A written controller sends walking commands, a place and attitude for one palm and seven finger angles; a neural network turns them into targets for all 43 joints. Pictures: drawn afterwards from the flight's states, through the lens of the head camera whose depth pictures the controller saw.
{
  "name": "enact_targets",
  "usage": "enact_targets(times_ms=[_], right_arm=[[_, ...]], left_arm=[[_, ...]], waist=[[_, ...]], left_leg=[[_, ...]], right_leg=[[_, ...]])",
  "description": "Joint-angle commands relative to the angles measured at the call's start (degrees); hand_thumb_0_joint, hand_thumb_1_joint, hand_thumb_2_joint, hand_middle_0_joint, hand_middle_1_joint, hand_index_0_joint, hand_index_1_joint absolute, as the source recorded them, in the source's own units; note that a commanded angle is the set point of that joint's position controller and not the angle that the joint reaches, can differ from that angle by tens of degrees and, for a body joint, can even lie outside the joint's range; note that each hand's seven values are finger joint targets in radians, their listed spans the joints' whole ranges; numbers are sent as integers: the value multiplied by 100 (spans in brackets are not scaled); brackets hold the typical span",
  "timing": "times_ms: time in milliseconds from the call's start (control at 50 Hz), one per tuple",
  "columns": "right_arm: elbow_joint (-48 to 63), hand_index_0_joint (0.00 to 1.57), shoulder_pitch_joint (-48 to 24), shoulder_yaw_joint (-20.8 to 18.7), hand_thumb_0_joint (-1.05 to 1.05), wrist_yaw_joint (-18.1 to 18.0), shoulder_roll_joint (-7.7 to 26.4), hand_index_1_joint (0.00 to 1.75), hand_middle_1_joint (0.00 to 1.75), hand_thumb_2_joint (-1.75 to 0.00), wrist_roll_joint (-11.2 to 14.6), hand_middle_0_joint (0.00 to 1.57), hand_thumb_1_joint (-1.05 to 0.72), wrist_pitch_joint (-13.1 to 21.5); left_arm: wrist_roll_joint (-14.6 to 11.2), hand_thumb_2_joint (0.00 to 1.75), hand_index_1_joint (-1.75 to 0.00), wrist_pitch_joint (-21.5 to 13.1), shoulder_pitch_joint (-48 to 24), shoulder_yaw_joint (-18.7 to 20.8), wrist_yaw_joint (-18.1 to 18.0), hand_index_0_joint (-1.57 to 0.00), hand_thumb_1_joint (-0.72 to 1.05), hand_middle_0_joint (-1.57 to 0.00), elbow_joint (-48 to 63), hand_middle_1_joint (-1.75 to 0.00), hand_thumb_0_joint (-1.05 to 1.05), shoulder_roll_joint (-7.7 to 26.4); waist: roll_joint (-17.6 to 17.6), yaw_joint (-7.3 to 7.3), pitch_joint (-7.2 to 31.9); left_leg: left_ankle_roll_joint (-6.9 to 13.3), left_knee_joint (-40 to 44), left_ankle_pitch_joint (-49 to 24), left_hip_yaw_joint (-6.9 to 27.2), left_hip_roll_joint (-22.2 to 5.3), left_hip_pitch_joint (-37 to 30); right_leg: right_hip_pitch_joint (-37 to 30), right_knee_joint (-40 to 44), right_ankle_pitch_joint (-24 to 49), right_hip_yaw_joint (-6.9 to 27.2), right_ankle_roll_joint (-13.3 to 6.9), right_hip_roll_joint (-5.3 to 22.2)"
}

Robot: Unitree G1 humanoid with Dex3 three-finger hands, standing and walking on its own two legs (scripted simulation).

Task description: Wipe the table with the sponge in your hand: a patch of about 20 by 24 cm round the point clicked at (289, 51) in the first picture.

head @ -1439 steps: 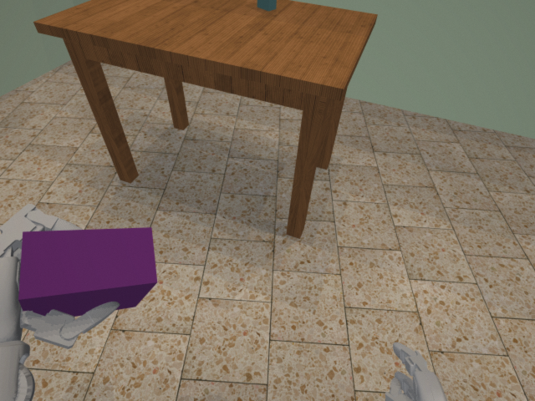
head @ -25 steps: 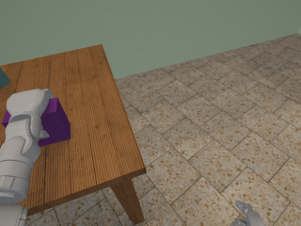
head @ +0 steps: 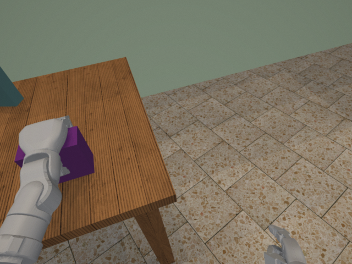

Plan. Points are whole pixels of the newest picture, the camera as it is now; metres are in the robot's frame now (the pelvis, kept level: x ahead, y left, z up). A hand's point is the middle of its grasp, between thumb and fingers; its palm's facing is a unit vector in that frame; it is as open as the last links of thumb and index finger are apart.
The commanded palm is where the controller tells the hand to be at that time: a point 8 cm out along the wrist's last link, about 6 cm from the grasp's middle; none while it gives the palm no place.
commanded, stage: wipe back along the middle lane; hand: left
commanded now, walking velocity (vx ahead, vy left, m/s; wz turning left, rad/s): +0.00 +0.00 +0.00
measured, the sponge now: (63, 162) +0.31 +0.33 +0.06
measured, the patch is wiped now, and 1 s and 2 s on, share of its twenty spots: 0.60 0.70 0.85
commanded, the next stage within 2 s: slide across to the third lane in 0.44 s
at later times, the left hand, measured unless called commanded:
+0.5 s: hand (55, 169) +0.26 +0.30 +0.11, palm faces +0.08 +0.00 -1.00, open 10.5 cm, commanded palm +0.21 +0.29 +0.13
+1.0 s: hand (75, 170) +0.26 +0.25 +0.11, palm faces +0.09 -0.04 -1.00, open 10.5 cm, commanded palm +0.23 +0.24 +0.16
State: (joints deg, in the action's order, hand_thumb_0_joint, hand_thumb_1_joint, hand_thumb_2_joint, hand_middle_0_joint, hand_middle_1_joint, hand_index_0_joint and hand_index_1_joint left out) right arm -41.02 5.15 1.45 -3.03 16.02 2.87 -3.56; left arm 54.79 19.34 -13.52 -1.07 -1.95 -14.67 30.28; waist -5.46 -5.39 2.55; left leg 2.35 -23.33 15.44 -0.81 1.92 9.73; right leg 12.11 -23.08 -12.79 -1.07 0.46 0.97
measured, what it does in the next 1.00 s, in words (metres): stands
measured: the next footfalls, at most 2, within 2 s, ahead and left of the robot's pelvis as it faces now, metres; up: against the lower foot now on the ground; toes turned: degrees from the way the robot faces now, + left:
none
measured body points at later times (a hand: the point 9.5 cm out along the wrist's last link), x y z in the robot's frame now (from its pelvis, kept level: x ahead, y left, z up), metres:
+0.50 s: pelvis +0.01 +0.00 +0.00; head +0.01 -0.05 +0.45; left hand +0.25 +0.30 +0.16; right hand +0.24 -0.22 -0.10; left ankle -0.04 +0.09 -0.74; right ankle -0.01 -0.13 -0.74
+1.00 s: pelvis +0.00 -0.01 +0.00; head -0.01 -0.07 +0.45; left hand +0.25 +0.25 +0.17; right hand +0.25 -0.21 -0.09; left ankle -0.04 +0.09 -0.74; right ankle -0.01 -0.13 -0.74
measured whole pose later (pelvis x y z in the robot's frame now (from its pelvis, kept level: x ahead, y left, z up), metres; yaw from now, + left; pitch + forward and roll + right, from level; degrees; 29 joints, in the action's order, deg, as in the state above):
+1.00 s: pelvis +0.00 -0.01 +0.00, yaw +0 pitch -2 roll +0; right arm -40.4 0.9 2.6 -3.1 15.5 2.1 -3.0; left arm 55.2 27.9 -0.4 -9.1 -0.1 7.9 25.3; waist -7.4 -7.8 1.4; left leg 1.5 -21.7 15.2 -0.2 1.5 4.7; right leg 7.7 -23.1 -13.6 -1.6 -0.4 0.5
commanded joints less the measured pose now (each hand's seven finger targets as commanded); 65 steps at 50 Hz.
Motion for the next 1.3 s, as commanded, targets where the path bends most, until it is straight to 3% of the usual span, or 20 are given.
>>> enact_targets(times_ms=[0,80,140,200,280,440,560,600,680,800,820,900,920,1000,1020,1060,1100,1140,1200,1280], right_arm=[[947,20,-916,-208,0,-16,723,30,30,-90,-33,20,-90,280],[918,20,-950,-187,0,-21,712,30,30,-90,-35,20,-90,297],[907,20,-1028,-171,0,-39,718,30,30,-90,-39,20,-90,287],[947,20,-1114,-162,0,-29,718,30,30,-90,-44,20,-90,277],[979,20,-1136,-155,0,12,643,30,30,-90,-32,20,-90,313],[993,20,-1233,-143,0,29,626,30,30,-90,-44,20,-90,318],[965,20,-1319,-131,0,-31,645,30,30,-90,-71,20,-90,309],[1017,20,-1413,-133,0,-58,645,30,30,-90,-80,20,-90,312],[978,20,-1395,-126,0,-79,593,30,30,-90,-93,20,-90,377],[1067,20,-1489,-104,0,-86,546,30,30,-90,-111,20,-90,406],[1056,20,-1460,-69,0,-79,504,30,30,-90,-109,20,-90,418],[1056,20,-1537,-54,0,-40,515,30,30,-90,-104,20,-90,351],[1034,20,-1550,-40,0,-24,468,30,30,-90,-103,20,-90,358],[1009,20,-1633,-4,0,-14,484,30,30,-90,-83,20,-90,276],[993,20,-1671,24,0,-4,444,30,30,-90,-62,20,-90,294],[955,20,-1662,9,0,-14,462,30,30,-90,-62,20,-90,293],[969,20,-1690,15,0,-31,491,30,30,-90,-73,20,-90,282],[922,20,-1671,45,0,-27,445,30,30,-90,-52,20,-90,296],[963,20,-1667,24,0,-28,477,30,30,-90,-57,20,-90,293],[939,20,-1635,13,0,10,445,30,30,-90,-40,20,-90,337]], left_arm=[[-145,130,-160,-23,89,149,241,-120,10,-120,803,-160,0,678],[-160,130,-160,149,179,112,201,-120,10,-120,974,-160,0,636],[-192,130,-160,263,278,284,204,-120,10,-120,1087,-160,0,821],[-218,130,-160,297,519,375,219,-120,10,-120,1402,-160,0,845],[-307,130,-160,347,1114,132,227,-120,10,-120,1772,-160,0,455],[-426,130,-160,479,1856,356,150,-120,10,-120,2340,-160,0,523],[-348,130,-160,609,1329,238,120,-120,10,-120,2576,-160,0,519],[-276,130,-160,664,1008,111,132,-120,10,-120,2801,-160,0,465],[-213,130,-160,698,694,-196,185,-120,10,-120,2841,-160,0,258],[-157,130,-160,666,405,-181,242,-120,10,-120,3240,-160,0,330],[-163,130,-160,672,318,-354,236,-120,10,-120,3189,-160,0,167],[-27,130,-160,774,206,-184,134,-120,10,-120,3179,-160,0,325],[-11,130,-160,806,190,-296,99,-120,10,-120,3124,-160,0,188],[55,130,-160,1016,-72,-302,32,-120,10,-120,2941,-160,0,251],[65,130,-160,1056,-293,-571,43,-120,10,-120,2881,-160,0,33],[74,130,-160,1094,-507,-682,55,-120,10,-120,2819,-160,0,-26],[96,130,-160,1167,-588,-565,85,-120,10,-120,2750,-160,0,166],[72,130,-160,1174,-684,-897,148,-120,10,-120,2533,-160,0,-186],[97,130,-160,1147,-845,-925,189,-120,10,-120,2580,-160,0,-152],[21,130,-160,1062,-819,-1085,166,-120,10,-120,2488,-160,0,-408]], waist=[[520,-132,1001],[719,-90,657],[811,-124,562],[696,-179,730],[640,-174,687],[780,-218,619],[828,-140,493],[620,-127,630],[581,-87,701],[554,-150,1031],[588,-118,896],[569,-203,907],[651,-193,868],[598,-181,773],[589,-114,678],[543,-83,695],[503,-110,790],[555,-38,676],[506,-49,847],[688,-59,837]], left_leg=[[-143,263,-2185,78,-83,144],[-130,288,-2041,61,-82,185],[-115,310,-1904,42,-70,210],[-132,290,-2120,61,-63,125],[-134,248,-2307,46,-63,35],[-127,212,-2341,32,-64,35],[-82,251,-2045,30,-57,12],[-73,244,-2087,30,-37,-86],[-35,237,-2166,31,-9,-204],[-33,263,-2300,60,7,-342],[-26,270,-2236,55,5,-304],[-90,358,-2241,59,-11,-300],[-71,341,-2192,26,7,-295],[-97,448,-1935,5,0,-257],[-82,460,-1831,-2,3,-235],[-66,476,-1748,-6,11,-304],[-61,480,-1700,-20,29,-300],[-51,509,-1583,-19,33,-271],[-55,510,-1583,-13,45,-313],[-32,483,-1586,-17,60,-333]], right_leg=[[-1140,-38,1522,-14,-373,-195],[-995,6,1436,-65,-346,-217],[-1048,22,1393,-24,-333,-204],[-1181,-4,1545,31,-351,-207],[-1188,-27,1748,2,-323,-220],[-1270,-75,1924,60,-296,-233],[-1111,14,1611,80,-297,-240],[-1115,33,1572,125,-317,-243],[-1099,52,1603,40,-308,-244],[-1288,39,1660,94,-335,-253],[-1219,27,1605,1,-316,-236],[-1274,70,1525,68,-365,-268],[-1271,66,1523,44,-352,-260],[-1239,166,1251,106,-369,-285],[-1159,180,1146,41,-355,-270],[-1106,237,1076,46,-347,-278],[-1187,246,1033,119,-356,-281],[-1097,266,924,42,-340,-275],[-1158,272,918,109,-352,-279],[-1141,259,1021,45,-318,-275]])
